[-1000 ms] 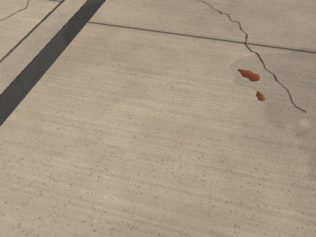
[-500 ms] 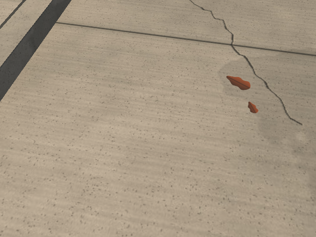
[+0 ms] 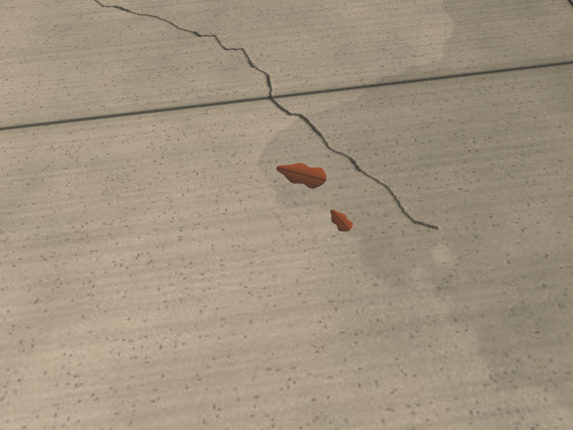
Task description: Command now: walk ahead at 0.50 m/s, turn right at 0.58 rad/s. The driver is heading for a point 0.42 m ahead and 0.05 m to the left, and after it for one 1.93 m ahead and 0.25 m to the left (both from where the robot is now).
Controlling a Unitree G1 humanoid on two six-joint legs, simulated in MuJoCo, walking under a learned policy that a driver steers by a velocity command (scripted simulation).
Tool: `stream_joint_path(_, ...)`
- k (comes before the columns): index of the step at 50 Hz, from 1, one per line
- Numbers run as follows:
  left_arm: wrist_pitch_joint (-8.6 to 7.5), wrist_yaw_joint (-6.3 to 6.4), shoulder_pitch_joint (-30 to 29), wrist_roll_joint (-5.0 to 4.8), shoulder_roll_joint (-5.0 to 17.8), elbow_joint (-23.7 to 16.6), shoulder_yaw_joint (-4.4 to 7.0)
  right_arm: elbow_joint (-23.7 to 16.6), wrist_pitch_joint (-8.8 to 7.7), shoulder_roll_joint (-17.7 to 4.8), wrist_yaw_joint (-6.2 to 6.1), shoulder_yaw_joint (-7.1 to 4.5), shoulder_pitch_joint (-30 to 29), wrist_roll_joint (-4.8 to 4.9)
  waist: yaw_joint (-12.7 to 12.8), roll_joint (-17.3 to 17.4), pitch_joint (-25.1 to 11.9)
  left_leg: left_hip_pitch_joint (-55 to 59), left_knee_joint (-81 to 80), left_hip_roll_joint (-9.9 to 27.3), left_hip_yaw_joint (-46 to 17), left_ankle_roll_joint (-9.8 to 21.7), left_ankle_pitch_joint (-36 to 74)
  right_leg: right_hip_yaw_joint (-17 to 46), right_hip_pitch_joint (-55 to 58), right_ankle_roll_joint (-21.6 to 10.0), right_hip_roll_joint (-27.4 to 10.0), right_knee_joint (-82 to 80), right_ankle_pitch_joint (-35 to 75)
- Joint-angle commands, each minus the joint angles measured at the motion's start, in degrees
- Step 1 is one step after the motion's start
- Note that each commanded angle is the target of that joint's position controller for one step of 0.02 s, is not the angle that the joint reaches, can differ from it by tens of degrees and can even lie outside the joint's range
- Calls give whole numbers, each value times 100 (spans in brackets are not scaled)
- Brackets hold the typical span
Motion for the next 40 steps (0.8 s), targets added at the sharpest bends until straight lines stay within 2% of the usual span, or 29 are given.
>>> stream_joint_path(1,-134,65,435,89,689,-353,190,-628,-258,-702,-23,-134,-323,-121,120,-260,-948,-2107,-109,412,-568,132,678,2629,2360,-1186,-1521,-1936,636)
stream_joint_path(2,-138,82,320,117,669,-417,176,-614,-186,-706,-7,-149,-254,-139,17,-313,-890,-1857,-301,418,-558,80,791,2495,2046,-1194,-1434,-2059,918)
stream_joint_path(5,-171,176,430,53,822,-338,212,-628,-35,-477,-14,-95,-388,-227,-30,-181,-667,-1751,-1099,304,-388,-196,1211,1958,1498,-1224,-1236,-2216,1627)
stream_joint_path(7,-153,251,567,33,886,-246,228,-719,-13,-341,-6,-30,-795,-224,97,-256,-498,-1774,-2014,203,-333,-326,1980,1629,1371,-1069,-1048,-2246,1558)
stream_joint_path(9,-150,280,652,42,791,-139,184,-696,-34,-207,55,44,-1049,-184,261,-441,-462,-1434,-2937,110,-221,-339,2893,1227,1299,-841,-866,-2266,1284)
stream_joint_path(12,-186,252,964,45,852,90,178,-784,-75,-221,136,76,-1492,-83,528,-526,-271,-1274,-3500,64,-150,-205,3550,1223,1469,-747,-1065,-2336,819)
stream_joint_path(16,-143,243,1198,59,898,361,197,-961,-115,-377,247,50,-1799,-43,621,-491,-44,-1998,-3837,61,-170,205,2820,1294,2642,-683,-1557,-2048,1338)
stream_joint_path(18,-91,274,1123,59,952,425,219,-956,-120,-418,307,32,-1612,-34,485,-538,-107,-1874,-3907,-32,-88,406,2306,1144,2993,-555,-1646,-1775,2180)
stream_joint_path(19,-69,292,1013,72,1002,411,228,-894,-115,-503,313,-11,-1329,-37,323,-598,-306,-1427,-3908,-204,49,516,2071,987,3044,-467,-1584,-1462,3173)
stream_joint_path(20,-32,312,890,91,1026,386,225,-749,-106,-634,297,-98,-788,-48,14,-585,-695,-626,-3977,-452,253,656,2087,744,3002,-354,-1421,-809,4268)
stream_joint_path(21,-3,346,816,122,954,324,180,-544,-85,-849,265,-215,11,-70,-376,-430,-1233,593,-3953,-475,157,840,2361,456,2588,-172,-1161,256,4597)
stream_joint_path(22,-31,382,1051,268,731,165,76,-478,-52,-1285,231,-326,816,-79,-511,386,-1968,2345,-3816,579,-1438,1348,2619,195,1200,115,-758,2083,2748)
stream_joint_path(23,-156,293,1618,231,235,126,-68,-382,-39,-1413,272,-351,1037,-24,-172,1704,-2392,3909,-4658,1572,-4268,2223,1173,376,-981,516,262,3745,-1870)
stream_joint_path(24,-287,231,1113,74,684,93,-27,-408,-24,-924,259,-242,1023,77,-486,1001,-2124,3927,-5109,1503,-4503,2000,113,976,-1655,435,-35,4146,-1932)
stream_joint_path(25,-385,184,458,-61,849,-98,17,-506,7,-788,212,-204,664,30,-523,615,-1332,3213,-5224,1358,-3764,1794,318,889,-1946,386,-274,4025,-1401)
stream_joint_path(26,-456,195,114,18,800,-178,-5,-585,32,-766,189,-188,425,-37,-424,62,-926,2485,-5297,1145,-3259,1693,933,792,-1832,365,-460,3703,-1066)
stream_joint_path(27,-488,212,30,144,774,-221,19,-637,42,-700,164,-164,249,-69,-244,-92,-699,1938,-5371,971,-2902,1670,1599,765,-1614,411,-602,3262,-824)
stream_joint_path(28,-473,216,115,201,733,-242,31,-687,43,-632,137,-131,168,-116,-70,57,-706,1625,-5462,800,-2663,1657,2089,774,-1293,459,-689,2997,-680)
stream_joint_path(29,-442,218,201,217,677,-248,27,-714,57,-606,118,-127,131,-102,19,209,-688,1452,-5538,702,-2497,1687,2388,735,-1174,534,-712,2761,-663)
stream_joint_path(31,-362,236,228,229,550,-252,-6,-694,65,-658,57,-146,186,-57,79,273,-614,1081,-5608,619,-2188,1730,2866,592,-1125,702,-724,2297,-639)
stream_joint_path(33,-322,261,-142,233,426,-361,-57,-637,87,-816,-19,-197,321,-32,-10,242,-472,768,-5674,473,-1914,1665,3045,484,-1125,856,-654,1589,-79)
stream_joint_path(36,-365,233,-789,204,261,-479,-121,-529,166,-861,-104,-219,552,15,-249,334,-428,436,-5552,136,-1600,1347,2895,439,-630,932,-410,344,1141)
stream_joint_path(38,-409,184,-1147,144,262,-541,-123,-449,223,-854,-138,-221,787,33,-397,381,-447,413,-5438,130,-1713,1243,2668,417,-298,929,-231,-154,1590)
stream_joint_path(40,-450,140,-1373,95,347,-606,-90,-392,274,-828,-156,-220,951,59,-445,415,-436,697,-5212,236,-2017,1195,2408,533,-218,871,-161,-498,1526)
Velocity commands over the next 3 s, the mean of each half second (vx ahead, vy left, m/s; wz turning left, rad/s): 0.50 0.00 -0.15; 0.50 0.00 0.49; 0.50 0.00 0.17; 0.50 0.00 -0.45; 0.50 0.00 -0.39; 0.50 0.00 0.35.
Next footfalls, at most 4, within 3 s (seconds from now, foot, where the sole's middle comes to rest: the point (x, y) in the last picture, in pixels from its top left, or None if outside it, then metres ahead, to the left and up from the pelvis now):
0.42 left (258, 425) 0.44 0.12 -0.76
0.92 right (328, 302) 0.74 -0.06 -0.76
1.40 left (200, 252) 0.89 0.28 -0.76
1.94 right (266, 157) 1.23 0.11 -0.76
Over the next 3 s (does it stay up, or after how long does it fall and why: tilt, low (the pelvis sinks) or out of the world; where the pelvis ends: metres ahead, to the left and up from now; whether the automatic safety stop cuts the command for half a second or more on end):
stays up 1.65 0.16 0.01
